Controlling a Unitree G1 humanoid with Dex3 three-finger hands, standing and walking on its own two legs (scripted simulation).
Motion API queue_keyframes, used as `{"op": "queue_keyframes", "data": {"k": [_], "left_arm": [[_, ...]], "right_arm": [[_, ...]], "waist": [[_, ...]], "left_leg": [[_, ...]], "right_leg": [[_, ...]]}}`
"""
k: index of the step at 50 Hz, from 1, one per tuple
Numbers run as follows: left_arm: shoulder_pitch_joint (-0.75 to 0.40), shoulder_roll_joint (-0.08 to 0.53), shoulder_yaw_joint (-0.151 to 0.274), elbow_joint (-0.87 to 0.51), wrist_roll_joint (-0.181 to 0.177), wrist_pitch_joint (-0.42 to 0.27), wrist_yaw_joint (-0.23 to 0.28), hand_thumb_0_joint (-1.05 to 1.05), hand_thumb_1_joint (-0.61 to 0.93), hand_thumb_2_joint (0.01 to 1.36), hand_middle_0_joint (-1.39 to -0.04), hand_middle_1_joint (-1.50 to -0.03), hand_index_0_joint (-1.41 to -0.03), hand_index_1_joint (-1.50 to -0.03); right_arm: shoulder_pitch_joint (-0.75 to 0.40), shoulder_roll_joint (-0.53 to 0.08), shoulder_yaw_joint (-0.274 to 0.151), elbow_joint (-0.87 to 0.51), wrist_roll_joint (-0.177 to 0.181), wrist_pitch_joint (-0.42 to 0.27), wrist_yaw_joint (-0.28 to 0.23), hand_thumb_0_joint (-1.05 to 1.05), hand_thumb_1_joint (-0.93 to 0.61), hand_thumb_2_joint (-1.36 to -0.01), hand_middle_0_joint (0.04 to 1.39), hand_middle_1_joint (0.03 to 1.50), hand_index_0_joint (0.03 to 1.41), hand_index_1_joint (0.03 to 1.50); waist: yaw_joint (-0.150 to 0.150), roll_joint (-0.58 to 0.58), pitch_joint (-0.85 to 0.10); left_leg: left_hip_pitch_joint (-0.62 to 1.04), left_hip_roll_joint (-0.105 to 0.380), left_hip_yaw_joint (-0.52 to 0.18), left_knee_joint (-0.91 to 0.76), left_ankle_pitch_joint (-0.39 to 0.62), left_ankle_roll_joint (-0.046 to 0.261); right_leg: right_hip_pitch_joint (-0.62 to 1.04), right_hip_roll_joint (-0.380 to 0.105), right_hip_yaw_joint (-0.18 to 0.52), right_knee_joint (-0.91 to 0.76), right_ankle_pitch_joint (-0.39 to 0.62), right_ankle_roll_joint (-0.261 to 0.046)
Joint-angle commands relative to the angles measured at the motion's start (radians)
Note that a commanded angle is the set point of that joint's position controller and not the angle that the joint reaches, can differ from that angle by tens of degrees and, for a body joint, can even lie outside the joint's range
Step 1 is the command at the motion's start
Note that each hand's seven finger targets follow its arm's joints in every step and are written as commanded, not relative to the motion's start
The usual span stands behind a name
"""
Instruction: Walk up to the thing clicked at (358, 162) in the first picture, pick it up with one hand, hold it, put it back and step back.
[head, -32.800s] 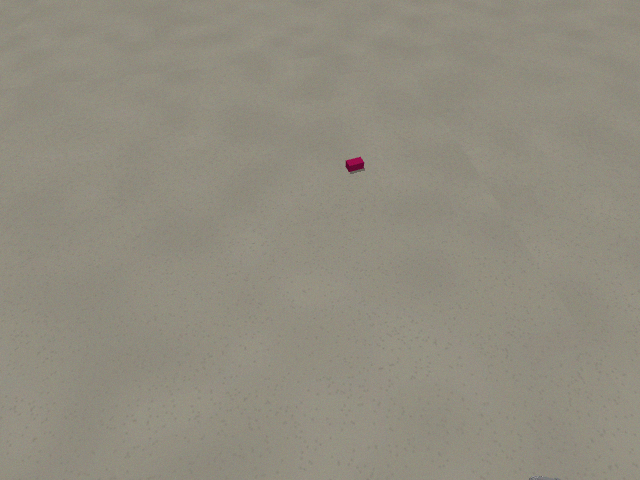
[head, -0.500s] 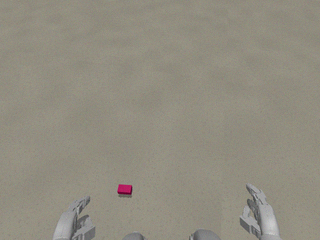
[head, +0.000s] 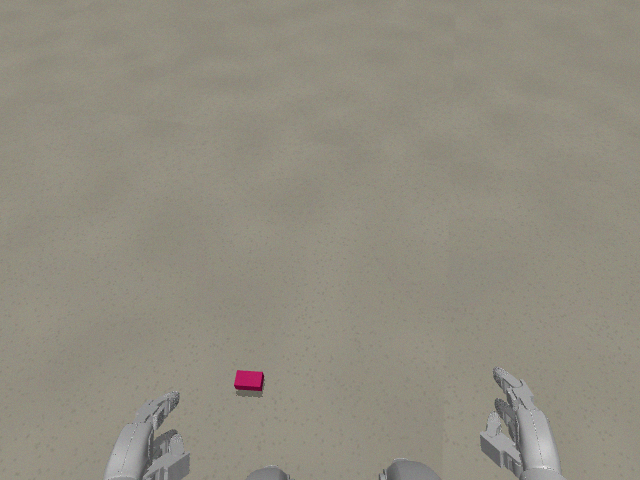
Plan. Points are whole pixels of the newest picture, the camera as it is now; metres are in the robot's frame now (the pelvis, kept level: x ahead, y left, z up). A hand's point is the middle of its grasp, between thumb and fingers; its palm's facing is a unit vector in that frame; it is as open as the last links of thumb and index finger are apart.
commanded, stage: home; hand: left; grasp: from above
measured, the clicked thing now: (249, 380) +0.47 +0.22 -0.69
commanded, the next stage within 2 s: stand in 0.16 s
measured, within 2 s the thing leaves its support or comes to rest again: neither
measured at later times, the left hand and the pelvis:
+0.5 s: hand out of the picture +0.12 +0.23 -0.10, palm faces +0.02 -0.94 -0.34, open 7.4 cm; pelvis -0.01 +0.00 +0.03, yaw +1 degrees
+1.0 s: hand out of the picture +0.02 +0.24 -0.10, palm faces +0.04 -0.94 -0.33, open 7.4 cm; pelvis -0.01 +0.01 +0.06, yaw +1 degrees
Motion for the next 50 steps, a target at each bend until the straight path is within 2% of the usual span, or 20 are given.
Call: {"op": "queue_keyframes", "data": {"k": [1, 2, 3, 12, 13, 14, 15, 17, 18, 21, 22, 24, 26, 28, 31, 35, 39, 44, 46, 50], "left_arm": [[-0.012, 0.110, 0.070, -0.187, 0.004, -0.051, 0.009, 0.000, 0.900, 0.899, -0.199, -0.298, -0.199, -0.298], [-0.032, 0.101, 0.053, -0.229, 0.004, -0.054, 0.008, 0.000, 0.900, 0.899, -0.199, -0.298, -0.199, -0.298], [-0.003, 0.096, 0.066, -0.163, 0.003, -0.050, 0.011, 0.000, 0.900, 0.899, -0.199, -0.298, -0.199, -0.298], [-0.025, 0.105, 0.066, -0.196, 0.005, -0.048, 0.011, 0.000, 0.900, 0.899, -0.199, -0.298, -0.199, -0.298], [-0.312, 0.184, 0.069, 0.155, 0.119, -0.259, 0.051, 0.000, 0.900, 0.899, -0.199, -0.299, -0.199, -0.298], [-0.216, 0.201, 0.086, 0.333, 0.127, -0.324, 0.048, 0.000, 0.899, 0.900, -0.200, -0.300, -0.200, -0.300], [-0.198, 0.212, 0.079, 0.371, 0.122, -0.357, 0.041, 0.000, 0.899, 0.900, -0.200, -0.300, -0.200, -0.300], [-0.241, 0.219, 0.066, 0.457, 0.124, -0.395, 0.033, 0.000, 0.899, 0.900, -0.200, -0.300, -0.200, -0.300], [-0.274, 0.213, 0.068, 0.499, 0.115, -0.396, 0.028, 0.000, 0.899, 0.900, -0.200, -0.300, -0.200, -0.300], [-0.299, 0.219, 0.069, 0.632, 0.105, -0.418, 0.028, 0.000, 0.899, 0.900, -0.200, -0.300, -0.200, -0.300], [-0.318, 0.217, 0.071, 0.671, 0.103, -0.426, 0.028, 0.000, 0.899, 0.900, -0.200, -0.300, -0.200, -0.300], [-0.334, 0.210, 0.070, 0.737, 0.101, -0.440, 0.027, 0.000, 0.899, 0.900, -0.200, -0.300, -0.200, -0.300], [-0.319, 0.202, 0.069, 0.807, 0.099, -0.452, 0.027, 0.000, 0.899, 0.900, -0.200, -0.300, -0.200, -0.300], [-0.327, 0.205, 0.068, 0.865, 0.096, -0.458, 0.026, 0.000, 0.899, 0.900, -0.200, -0.300, -0.200, -0.300], [-0.327, 0.219, 0.067, 0.943, 0.092, -0.462, 0.029, 0.000, 0.899, 0.900, -0.200, -0.300, -0.200, -0.300], [-0.321, 0.215, 0.055, 1.029, 0.083, -0.457, 0.030, 0.000, 0.899, 0.900, -0.200, -0.300, -0.200, -0.300], [-0.329, 0.231, 0.052, 1.091, 0.083, -0.459, 0.029, 0.000, 0.899, 0.900, -0.200, -0.300, -0.200, -0.300], [-0.338, 0.234, 0.045, 1.150, 0.086, -0.457, 0.027, 0.000, 0.899, 0.900, -0.200, -0.300, -0.200, -0.300], [-0.333, 0.233, 0.043, 1.169, 0.087, -0.459, 0.028, 0.000, 0.899, 0.900, -0.200, -0.300, -0.200, -0.300], [-0.346, 0.245, 0.043, 1.186, 0.086, -0.464, 0.025, 0.000, 0.899, 0.900, -0.200, -0.300, -0.200, -0.300]], "right_arm": [[-0.055, -0.133, -0.054, -0.151, -0.006, -0.060, -0.012, 0.000, -0.901, -0.899, 0.200, 0.299, 0.200, 0.299], [-0.062, -0.127, -0.053, -0.165, -0.006, -0.060, -0.012, 0.000, -0.901, -0.899, 0.200, 0.299, 0.200, 0.299], [-0.054, -0.134, -0.057, -0.152, -0.005, -0.058, -0.012, 0.000, -0.901, -0.900, 0.200, 0.299, 0.200, 0.299], [-0.066, -0.128, -0.052, -0.167, -0.004, -0.055, -0.012, 0.000, -0.901, -0.900, 0.200, 0.299, 0.200, 0.299], [-0.125, -0.243, -0.089, 0.083, -0.131, 0.058, 0.048, 0.000, -0.901, -0.899, 0.200, 0.299, 0.200, 0.299], [-0.122, -0.257, -0.104, 0.091, -0.131, 0.099, 0.075, 0.000, -0.900, -0.900, 0.200, 0.300, 0.200, 0.300], [-0.107, -0.264, -0.108, 0.064, -0.139, 0.122, 0.091, 0.000, -0.900, -0.900, 0.200, 0.300, 0.200, 0.300], [-0.109, -0.233, -0.107, 0.108, -0.096, 0.137, 0.126, 0.000, -0.900, -0.900, 0.200, 0.300, 0.200, 0.300], [-0.115, -0.220, -0.100, 0.124, -0.079, 0.141, 0.142, 0.000, -0.900, -0.900, 0.200, 0.300, 0.200, 0.300], [-0.135, -0.218, -0.113, 0.171, -0.062, 0.156, 0.162, 0.000, -0.900, -0.900, 0.200, 0.300, 0.200, 0.300], [-0.124, -0.215, -0.114, 0.188, -0.066, 0.162, 0.162, 0.000, -0.900, -0.900, 0.200, 0.300, 0.200, 0.300], [-0.137, -0.230, -0.118, 0.214, -0.072, 0.171, 0.161, 0.000, -0.900, -0.900, 0.200, 0.300, 0.200, 0.300], [-0.140, -0.230, -0.117, 0.242, -0.070, 0.176, 0.160, 0.000, -0.900, -0.900, 0.200, 0.300, 0.200, 0.300], [-0.137, -0.238, -0.116, 0.270, -0.067, 0.184, 0.155, 0.000, -0.900, -0.900, 0.200, 0.300, 0.200, 0.300], [-0.122, -0.243, -0.117, 0.316, -0.058, 0.194, 0.149, 0.000, -0.900, -0.900, 0.200, 0.300, 0.200, 0.300], [-0.133, -0.253, -0.111, 0.370, -0.053, 0.205, 0.143, 0.000, -0.900, -0.900, 0.200, 0.300, 0.200, 0.300], [-0.122, -0.260, -0.110, 0.414, -0.044, 0.207, 0.140, 0.000, -0.900, -0.900, 0.200, 0.300, 0.200, 0.300], [-0.137, -0.262, -0.107, 0.452, -0.041, 0.216, 0.141, 0.000, -0.900, -0.900, 0.200, 0.300, 0.200, 0.300], [-0.152, -0.255, -0.105, 0.459, -0.042, 0.217, 0.143, 0.000, -0.900, -0.900, 0.200, 0.300, 0.200, 0.300], [-0.146, -0.259, -0.107, 0.478, -0.041, 0.223, 0.150, 0.000, -0.900, -0.900, 0.200, 0.300, 0.200, 0.300]], "waist": [[0.000, 0.022, -0.110], [0.001, 0.032, -0.130], [-0.004, -0.013, -0.098], [0.004, -0.007, -0.078], [0.075, -0.068, 0.136], [0.072, -0.090, 0.042], [0.054, -0.089, 0.038], [0.060, -0.053, 0.027], [0.067, -0.060, 0.047], [0.070, -0.098, 0.043], [0.060, -0.104, 0.035], [0.067, -0.030, 0.068], [0.073, -0.016, 0.073], [0.071, -0.019, 0.105], [0.060, -0.041, 0.099], [0.066, 0.005, 0.150], [0.057, -0.017, 0.148], [0.056, -0.014, 0.203], [0.063, -0.030, 0.211], [0.054, -0.040, 0.235]], "left_leg": [[0.088, -0.026, 0.014, -0.179, 0.314, 0.012], [0.094, -0.029, 0.015, -0.172, 0.331, 0.012], [0.085, -0.023, 0.013, -0.173, 0.320, 0.015], [0.057, -0.033, 0.023, -0.177, 0.247, 0.022], [0.088, 0.000, -0.005, -0.243, 0.456, 0.065], [0.164, -0.007, 0.016, -0.243, 0.487, 0.074], [0.204, -0.008, -0.006, -0.244, 0.455, 0.075], [0.236, -0.018, -0.011, -0.290, 0.374, 0.073], [0.258, -0.023, -0.008, -0.323, 0.320, 0.071], [0.298, -0.023, -0.009, -0.338, 0.312, 0.070], [0.326, -0.016, -0.012, -0.353, 0.328, 0.073], [0.329, 0.000, -0.048, -0.413, 0.301, 0.081], [0.362, 0.015, -0.062, -0.442, 0.369, 0.082], [0.355, 0.021, -0.071, -0.488, 0.361, 0.078], [0.426, 0.017, -0.054, -0.499, 0.439, 0.066], [0.443, 0.041, -0.082, -0.598, 0.406, 0.062], [0.503, 0.043, -0.067, -0.634, 0.479, 0.050], [0.486, 0.049, -0.079, -0.717, 0.336, 0.043], [0.493, 0.046, -0.072, -0.715, 0.365, 0.042], [0.486, 0.040, -0.064, -0.734, 0.284, 0.039]], "right_leg": [[0.087, 0.043, -0.034, -0.117, 0.224, -0.042], [0.088, 0.044, -0.035, -0.117, 0.243, -0.041], [0.088, 0.045, -0.038, -0.119, 0.232, -0.039], [0.084, 0.039, -0.033, -0.143, 0.186, -0.035], [0.275, -0.039, 0.038, -0.176, 0.214, -0.078], [0.301, -0.047, 0.084, -0.185, 0.228, -0.111], [0.253, -0.046, 0.106, -0.207, 0.240, -0.122], [0.312, -0.070, 0.117, -0.209, 0.241, -0.114], [0.290, -0.068, 0.109, -0.227, 0.186, -0.102], [0.323, -0.080, 0.110, -0.305, 0.187, -0.086], [0.333, -0.084, 0.109, -0.299, 0.211, -0.082], [0.343, -0.066, 0.081, -0.308, 0.198, -0.066], [0.380, -0.061, 0.063, -0.323, 0.261, -0.059], [0.416, -0.060, 0.060, -0.355, 0.270, -0.058], [0.452, -0.079, 0.069, -0.409, 0.345, -0.064], [0.489, -0.070, 0.051, -0.467, 0.304, -0.052], [0.530, -0.081, 0.054, -0.510, 0.347, -0.049], [0.538, -0.076, 0.045, -0.556, 0.271, -0.042], [0.548, -0.086, 0.052, -0.578, 0.282, -0.043], [0.539, -0.085, 0.060, -0.618, 0.221, -0.037]]}}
